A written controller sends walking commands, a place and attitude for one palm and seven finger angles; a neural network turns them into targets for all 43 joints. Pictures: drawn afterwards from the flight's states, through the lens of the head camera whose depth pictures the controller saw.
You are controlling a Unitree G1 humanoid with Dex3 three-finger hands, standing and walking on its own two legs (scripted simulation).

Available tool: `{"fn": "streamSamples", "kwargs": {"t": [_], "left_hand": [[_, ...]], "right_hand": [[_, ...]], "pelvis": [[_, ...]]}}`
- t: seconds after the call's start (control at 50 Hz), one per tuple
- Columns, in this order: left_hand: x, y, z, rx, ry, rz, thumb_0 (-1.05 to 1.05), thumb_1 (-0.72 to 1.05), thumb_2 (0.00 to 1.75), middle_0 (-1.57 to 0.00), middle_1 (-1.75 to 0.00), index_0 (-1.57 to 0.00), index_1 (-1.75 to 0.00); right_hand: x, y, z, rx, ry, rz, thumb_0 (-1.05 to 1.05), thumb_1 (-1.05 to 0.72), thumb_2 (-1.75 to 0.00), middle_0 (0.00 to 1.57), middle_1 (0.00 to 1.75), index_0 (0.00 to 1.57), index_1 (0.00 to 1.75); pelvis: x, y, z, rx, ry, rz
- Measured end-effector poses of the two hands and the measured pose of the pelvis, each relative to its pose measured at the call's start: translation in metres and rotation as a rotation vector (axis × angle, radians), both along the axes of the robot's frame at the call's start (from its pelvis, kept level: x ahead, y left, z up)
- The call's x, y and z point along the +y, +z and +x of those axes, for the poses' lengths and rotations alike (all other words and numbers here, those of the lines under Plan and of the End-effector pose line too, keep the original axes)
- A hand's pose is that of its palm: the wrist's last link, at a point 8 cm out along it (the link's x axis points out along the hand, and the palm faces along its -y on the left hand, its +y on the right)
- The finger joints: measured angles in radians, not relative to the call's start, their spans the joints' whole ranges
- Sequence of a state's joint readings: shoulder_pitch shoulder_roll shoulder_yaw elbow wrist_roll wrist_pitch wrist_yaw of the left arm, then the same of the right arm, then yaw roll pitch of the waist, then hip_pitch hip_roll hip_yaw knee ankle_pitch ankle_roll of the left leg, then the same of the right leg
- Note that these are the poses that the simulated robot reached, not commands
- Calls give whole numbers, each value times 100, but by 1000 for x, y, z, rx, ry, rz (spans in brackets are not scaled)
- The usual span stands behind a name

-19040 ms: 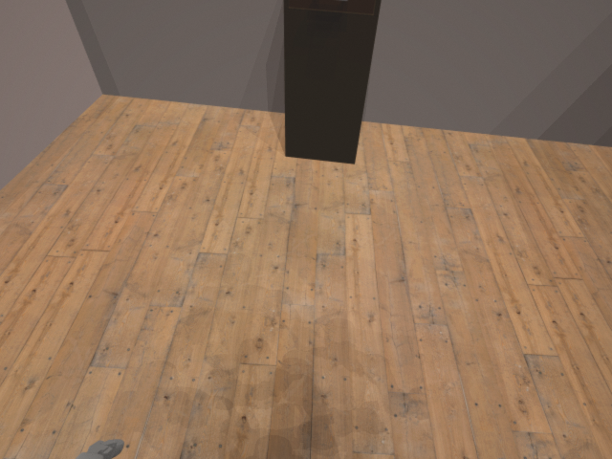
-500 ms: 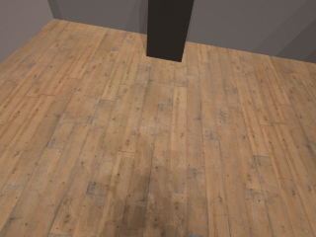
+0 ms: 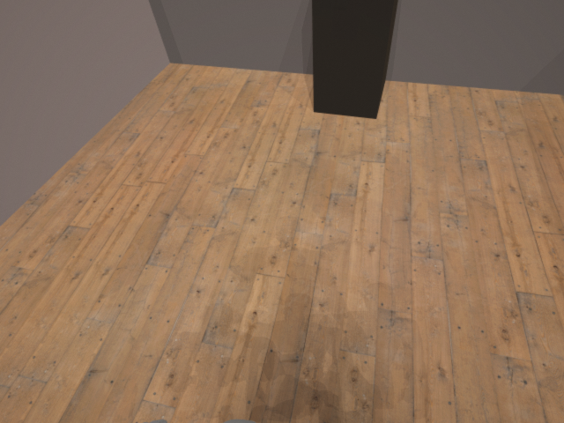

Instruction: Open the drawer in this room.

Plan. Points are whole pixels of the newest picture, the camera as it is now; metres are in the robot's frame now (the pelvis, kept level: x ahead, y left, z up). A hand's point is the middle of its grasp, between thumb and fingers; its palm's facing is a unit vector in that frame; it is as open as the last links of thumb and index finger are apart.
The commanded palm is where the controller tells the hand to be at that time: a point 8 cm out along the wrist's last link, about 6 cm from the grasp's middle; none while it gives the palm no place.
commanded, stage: turn or walk to find it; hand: left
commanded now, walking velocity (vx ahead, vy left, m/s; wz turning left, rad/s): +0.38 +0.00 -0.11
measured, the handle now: out of the picture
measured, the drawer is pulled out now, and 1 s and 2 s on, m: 0.00 0.00 0.00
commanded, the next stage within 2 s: stand and wait in 1.60 s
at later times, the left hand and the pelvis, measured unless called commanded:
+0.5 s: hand out of the picture -0.07 +0.17 -0.17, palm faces +0.14 -0.98 -0.14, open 7.4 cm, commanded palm none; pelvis +0.05 +0.02 +0.00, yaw -1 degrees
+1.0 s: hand (235, 284) +0.41 +0.14 -0.17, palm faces -0.14 -0.96 -0.25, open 7.4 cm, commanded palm none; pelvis +0.25 -0.04 -0.03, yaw -6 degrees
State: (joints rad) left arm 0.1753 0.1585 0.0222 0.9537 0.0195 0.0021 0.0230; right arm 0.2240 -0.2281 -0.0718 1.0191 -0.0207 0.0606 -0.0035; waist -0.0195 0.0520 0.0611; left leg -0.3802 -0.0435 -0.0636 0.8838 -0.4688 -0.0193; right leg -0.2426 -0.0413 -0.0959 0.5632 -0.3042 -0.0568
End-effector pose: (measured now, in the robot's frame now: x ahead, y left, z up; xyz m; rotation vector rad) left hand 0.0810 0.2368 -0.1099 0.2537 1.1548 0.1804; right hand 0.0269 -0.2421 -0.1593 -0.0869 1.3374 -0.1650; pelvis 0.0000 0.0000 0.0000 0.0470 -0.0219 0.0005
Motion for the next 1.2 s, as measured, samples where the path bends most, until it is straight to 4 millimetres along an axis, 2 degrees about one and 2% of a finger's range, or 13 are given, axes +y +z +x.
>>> {"fn": "streamSamples", "kwargs": {"t": [0.24, 0.4, 0.5, 0.54, 0.6, 0.68, 0.76, 0.86, 0.96, 1.0, 1.04, 1.1, 1.2], "left_hand": [[-24, -6, -96, 185, 138, -62, 0, 92, 90, -20, -30, -20, -30], [-26, -14, -155, 382, 224, -139, 0, 91, 90, -20, -30, -20, -30], [-12, -31, -157, 458, 238, -183, 0, 90, 90, -20, -30, -20, -30], [-3, -36, -141, 471, 204, -188, 0, 90, 90, -20, -30, -20, -30], [11, -36, -91, 420, 139, -173, 1, 91, 90, -20, -30, -20, -30], [29, -32, 0, 260, 72, -136, 1, 91, 90, -20, -30, -20, -30], [32, -25, 93, 116, 14, -101, 1, 91, 90, -20, -30, -20, -30], [10, -18, 204, 13, -88, -76, 0, 91, 90, -19, -30, -19, -30], [-34, -24, 303, -78, -185, -56, 0, 91, 90, -19, -30, -20, -30], [-50, -29, 324, -108, -189, -53, 0, 91, 90, -19, -30, -20, -30], [-62, -30, 329, -92, -176, -64, 0, 91, 90, -20, -30, -20, -30], [-74, -28, 321, -22, -143, -82, 0, 91, 90, -20, -30, -20, -30], [-62, -16, 319, 39, -63, -41, -2, 96, 90, -20, -30, -21, -30]], "right_hand": [[-14, 17, 4, 37, 67, -4, 1, -91, -90, 19, 30, 20, 30], [12, 30, 65, -59, 115, -23, 1, -91, -90, 19, 30, 20, 30], [42, 31, 110, -176, 118, -41, 1, -91, -90, 19, 30, 20, 30], [51, 30, 116, -208, 86, -41, 1, -91, -90, 19, 30, 20, 30], [54, 32, 110, -212, -2, -53, 0, -93, -90, 20, 30, 21, 30], [45, 30, 87, -107, -38, -75, -2, -96, -90, 20, 30, 21, 30], [45, 25, 57, 44, -82, -55, -1, -94, -90, 20, 30, 20, 30], [49, 19, 33, 219, -157, 4, 0, -92, -90, 20, 30, 20, 30], [39, 5, 40, 358, -217, 74, 1, -91, -90, 20, 30, 20, 30], [26, -2, 59, 378, -218, 89, 1, -91, -90, 20, 30, 20, 30], [10, -5, 92, 339, -207, 78, 1, -91, -90, 20, 30, 20, 30], [-18, -4, 160, 218, -168, 44, 1, -91, -90, 20, 30, 20, 30], [-50, 9, 280, -4, -95, -5, 1, -91, -90, 19, 30, 20, 30]], "pelvis": [[-15, 12, 8, 20, 14, -6], [2, 12, 28, 25, -1, -27], [25, 1, 51, 12, -12, -59], [32, -2, 60, 1, -35, -50], [39, 1, 77, -5, -54, -50], [40, 6, 102, -1, -60, -44], [32, 5, 131, 8, -73, -28], [12, -1, 175, 19, -93, -21], [-23, -22, 229, 22, -105, -15], [-36, -27, 246, 14, -112, -18], [-44, -24, 259, -2, -102, -22], [-52, -14, 279, -10, -100, -28], [-61, 0, 317, 0, -89, -38]]}}
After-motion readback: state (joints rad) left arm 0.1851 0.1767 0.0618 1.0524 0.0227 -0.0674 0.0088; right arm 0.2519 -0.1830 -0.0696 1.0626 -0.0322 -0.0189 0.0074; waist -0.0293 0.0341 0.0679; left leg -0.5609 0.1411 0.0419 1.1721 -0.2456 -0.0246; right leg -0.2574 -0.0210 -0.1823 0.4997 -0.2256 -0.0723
